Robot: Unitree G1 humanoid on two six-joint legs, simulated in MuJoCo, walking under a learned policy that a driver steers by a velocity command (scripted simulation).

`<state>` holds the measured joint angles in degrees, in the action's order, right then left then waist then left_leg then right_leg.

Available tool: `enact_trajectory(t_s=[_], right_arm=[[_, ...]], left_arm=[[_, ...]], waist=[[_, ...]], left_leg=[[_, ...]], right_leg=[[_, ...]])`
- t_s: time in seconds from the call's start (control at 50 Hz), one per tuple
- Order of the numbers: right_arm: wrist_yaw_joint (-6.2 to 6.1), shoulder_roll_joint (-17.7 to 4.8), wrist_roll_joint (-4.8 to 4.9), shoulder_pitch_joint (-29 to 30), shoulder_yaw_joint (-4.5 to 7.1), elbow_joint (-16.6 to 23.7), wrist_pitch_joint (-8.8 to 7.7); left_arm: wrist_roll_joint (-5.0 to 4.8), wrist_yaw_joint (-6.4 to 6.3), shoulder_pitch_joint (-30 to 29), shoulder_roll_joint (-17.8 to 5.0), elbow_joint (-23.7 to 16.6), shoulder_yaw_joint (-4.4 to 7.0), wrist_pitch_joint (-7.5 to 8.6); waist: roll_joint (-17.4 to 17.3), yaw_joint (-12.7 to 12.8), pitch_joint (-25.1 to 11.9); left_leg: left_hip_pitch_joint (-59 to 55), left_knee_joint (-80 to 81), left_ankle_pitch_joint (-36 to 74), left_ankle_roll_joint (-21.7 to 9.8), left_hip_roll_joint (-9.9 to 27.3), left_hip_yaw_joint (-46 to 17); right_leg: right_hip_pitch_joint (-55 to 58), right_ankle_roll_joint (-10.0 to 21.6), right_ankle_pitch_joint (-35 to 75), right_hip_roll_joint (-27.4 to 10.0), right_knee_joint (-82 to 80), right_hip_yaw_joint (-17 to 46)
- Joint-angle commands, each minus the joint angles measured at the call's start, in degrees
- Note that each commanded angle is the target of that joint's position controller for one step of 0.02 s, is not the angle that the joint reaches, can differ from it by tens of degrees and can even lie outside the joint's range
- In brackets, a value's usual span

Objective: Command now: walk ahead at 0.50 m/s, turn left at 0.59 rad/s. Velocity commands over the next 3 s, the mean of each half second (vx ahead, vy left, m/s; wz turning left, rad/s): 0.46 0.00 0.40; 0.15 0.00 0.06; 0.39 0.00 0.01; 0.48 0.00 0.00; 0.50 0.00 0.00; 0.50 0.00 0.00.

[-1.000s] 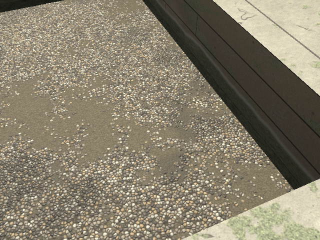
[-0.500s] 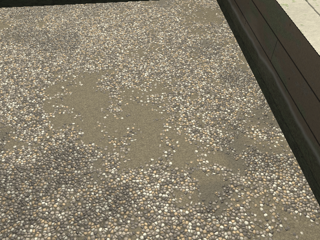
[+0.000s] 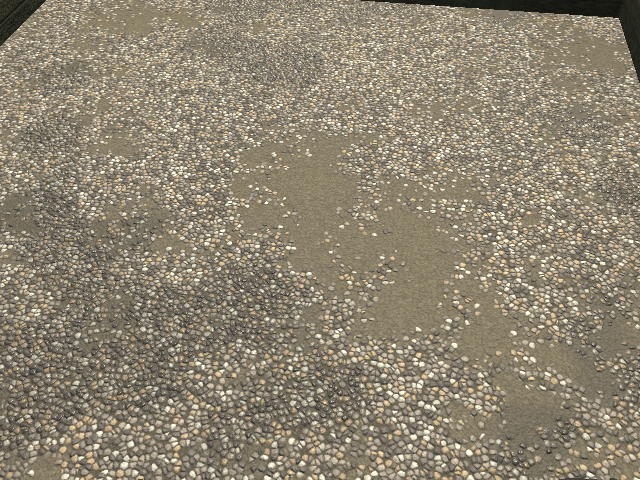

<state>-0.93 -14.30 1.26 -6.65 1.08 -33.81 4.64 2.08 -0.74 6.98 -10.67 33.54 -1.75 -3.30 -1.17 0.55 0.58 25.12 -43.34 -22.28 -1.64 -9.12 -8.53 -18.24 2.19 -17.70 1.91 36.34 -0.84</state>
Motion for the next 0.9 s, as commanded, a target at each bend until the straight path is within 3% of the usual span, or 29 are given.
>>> enact_trajectory(t_s=[0.02,0.08,0.14,0.2,0.22,0.24,0.26,0.3,0.34,0.38,0.42,0.44,0.48,0.5,0.54,0.56,0.6,0.62,0.66,0.68,0.7,0.74,0.78,0.9], right_arm=[[0.55,-6.5,-0.57,8.2,2.24,7.1,-1.72],[1.41,-5.1,-0.95,5.7,1.74,5.6,-0.72],[1.46,-4.1,-0.87,7.9,0.72,5.7,-0.35],[1.28,-2.6,-2.88,4.4,-0.24,4.0,-0.41],[1.12,-2.9,-3.36,2.3,-0.54,3.7,-0.42],[1.19,-9.1,-0.87,4.9,1.19,3.9,-0.47],[1.55,-10.1,0.15,4.6,1.55,4.8,-0.13],[0.83,-9.2,-0.94,3.9,1.19,4.9,0.01],[-0.17,-8.0,-1.1,6.4,0.92,5.0,-0.49],[-0.17,-6.5,-0.63,9.1,0.29,5.3,-0.75],[0.41,-4.7,-0.15,8.4,-0.47,4.7,-0.77],[0.94,-3.7,-0.01,8.8,-0.88,4.6,-0.82],[1.75,-2.6,-0.66,7.9,-1.42,4.7,-0.85],[1.58,-1.5,-1.24,8.1,-1.56,4.5,-0.52],[1.11,-1.7,-1.68,5.7,-1.73,2.7,-0.55],[0.8,-1.2,-2.04,4.4,-2.23,1.9,-0.38],[0.48,-1.2,-1.74,4.2,-2.36,0.6,-0.53],[0.01,-1.8,-1.19,4.2,-2.06,0.1,-0.55],[-0.64,-1.6,-0.98,3.3,-2.16,-1.0,-0.63],[0.02,-1.4,-1.85,2.6,-2.03,-1.5,-0.98],[0.13,-1.4,-1.55,1.5,-1.94,-2.3,-1.3],[0.26,-0.1,-1.07,1.8,-2.31,-2.7,-1.5],[0.37,-0.3,-1.05,2.1,-2.25,-3.1,-1.56],[0.49,-0.8,-1.1,1.4,-2.1,-4.2,-1.57]], left_arm=[[-0.62,-0.49,-2.2,-9.0,-3.8,2.63,1.57],[-0.72,0.42,-6.5,-7.5,-5.1,2.04,2.44],[-1.23,1.17,-5.1,-7.7,-4.8,2.29,2.52],[-1.51,1.03,-3.6,-8.3,-4.8,2.72,1.25],[-1.33,0.93,-3.1,-7.6,-5.0,2.68,0.78],[-0.89,1.63,-3.0,-4.2,-7.5,1.46,0.46],[-0.22,2.06,-4.7,-6.4,-7.4,1.75,0.7],[-1.09,2.6,-5.4,-8.2,-6.8,2.56,1.63],[-1.36,2.55,-3.6,-6.9,-5.9,2.13,2.62],[-0.98,2.33,-1.5,-4.7,-4.6,1.39,2.86],[-0.16,2.2,0.4,-3.1,-3.3,0.74,2.25],[-0.16,2.21,0.7,-3.3,-3.3,0.81,1.71],[-0.84,2.31,-2.2,-4.9,-3.7,0.88,1.13],[-1.53,1.54,-1.5,-6.0,-2.7,1.3,1.25],[-1.85,0.84,-2.1,-4.5,-2.5,0.67,1.65],[-1.4,0.48,-2.0,-3.5,-2.6,0.05,1.94],[-1.12,0.12,-0.2,-4.4,-1.3,0.29,2.14],[-1.44,0.1,0.4,-5.1,-0.8,0.55,2.61],[-1.72,0.06,1.3,-5.1,0.2,0.53,2.86],[-1.31,0.19,0.9,-5.3,-0.3,0.51,2.4],[-1.3,0.2,0.9,-5.5,0.1,0.63,2.1],[-0.94,0.16,1.2,-4.9,0.5,0.5,1.53],[-0.9,0.31,1.1,-5.0,0.8,0.65,0.8],[-1.06,0.59,0.1,-4.4,1.3,0.63,-0.32]], waist=[[7.1,0.8,-0.6],[9.5,-1.2,-3.1],[7.2,-0.9,-3.4],[3.9,-1.5,-4.5],[0.8,-1.5,-4.6],[-14.2,-0.3,-3.6],[-16.4,-2.8,-1.4],[-12.2,-3.5,-2.5],[-8.9,-1.6,-6.1],[-6.6,0.4,-7.7],[-3.1,0.8,-7.3],[-0.5,1.3,-6.5],[6.3,-0.4,-1.7],[8.5,-1.5,-1.0],[6.0,-2.7,-0.3],[3.0,-3.1,0.0],[2.8,-2.3,-0.6],[2.5,-2.1,-1.4],[1.6,-2.0,-3.9],[2.0,-2.7,-3.6],[1.9,-2.8,-5.6],[0.8,-2.4,-8.3],[0.8,-2.0,-9.0],[1.1,-1.7,-8.4]], left_leg=[[12.8,-5.2,0.7,2.3,5.0,-1.0],[1.8,-7.0,4.9,3.1,5.7,2.9],[-3.8,0.8,6.8,2.9,6.7,6.1],[-13.2,8.7,7.8,0.7,5.5,7.3],[-15.6,10.4,9.3,-0.7,7.8,2.4],[-12.2,17.5,0.6,-4.1,11.6,-9.5],[-11.5,22.7,-4.8,-7.1,15.6,-18.8],[-13.7,23.6,0.9,-8.5,17.7,-22.1],[-12.7,22.4,5.0,-7.3,16.6,-18.7],[-8.8,22.1,4.8,-5.7,14.6,-15.4],[-3.8,21.4,0.2,-4.2,12.7,-13.1],[-1.6,20.6,-3.1,-3.5,11.3,-10.7],[-1.4,17.6,-2.1,-1.4,7.2,-4.7],[-2.5,15.6,1.9,-1.9,6.4,-2.9],[-6.2,18.3,6.4,-1.8,7.4,-3.4],[-8.1,20.8,10.3,-1.8,8.6,-4.9],[-9.4,21.7,17.1,-2.0,9.7,-5.8],[-10.2,21.7,19.8,-2.0,10.0,-5.7],[-12.0,22.1,24.3,-2.0,10.4,-5.2],[-13.7,22.5,29.0,-2.3,11.2,-4.3],[-14.6,22.3,30.8,-2.3,11.3,-3.7],[-17.0,23.2,34.0,-2.3,11.6,-3.6],[-18.0,23.2,36.5,-2.6,12.0,-3.4],[-17.9,25.4,34.3,-2.8,12.7,-3.2]], right_leg=[[9.3,5.9,-1.2,-17.8,-18.5,21.4],[2.4,3.8,5.3,-13.3,-17.4,11.4],[1.3,3.2,0.3,-12.2,-15.9,6.3],[0.2,0.9,-3.9,-9.6,-9.1,3.3],[-1.8,-0.1,-4.2,-7.0,-3.1,0.5],[-6.0,-3.5,-7.4,-1.4,1.5,-6.5],[-10.0,-4.0,-9.8,-0.6,5.9,-5.9],[-12.4,-4.5,-11.3,-1.4,9.2,-1.7],[-6.7,-4.2,-7.4,-2.3,6.7,-0.4],[2.7,-3.2,-2.6,-1.6,0.3,-2.1],[11.9,-2.0,-1.3,-1.7,-4.8,-2.5],[13.5,-1.1,-3.2,-3.1,-5.6,-0.8],[9.6,1.2,-8.3,-5.6,-10.7,4.7],[9.6,2.1,-5.0,-7.3,-12.3,7.2],[8.6,1.9,1.8,-7.3,-12.4,6.5],[8.6,0.9,6.7,-6.4,-12.0,4.0],[11.9,0.0,13.3,-6.2,-13.0,3.9],[13.6,-0.2,16.9,-6.5,-13.3,4.2],[17.2,-0.1,23.3,-7.1,-13.4,4.5],[16.7,0.1,31.8,-8.5,-13.8,5.8],[18.9,0.1,34.5,-8.5,-13.8,5.6],[20.6,-0.2,35.6,-8.7,-14.1,4.8],[21.1,-0.5,33.8,-8.3,-14.7,4.6],[21.4,-0.8,27.1,-7.9,-16.9,4.4]])
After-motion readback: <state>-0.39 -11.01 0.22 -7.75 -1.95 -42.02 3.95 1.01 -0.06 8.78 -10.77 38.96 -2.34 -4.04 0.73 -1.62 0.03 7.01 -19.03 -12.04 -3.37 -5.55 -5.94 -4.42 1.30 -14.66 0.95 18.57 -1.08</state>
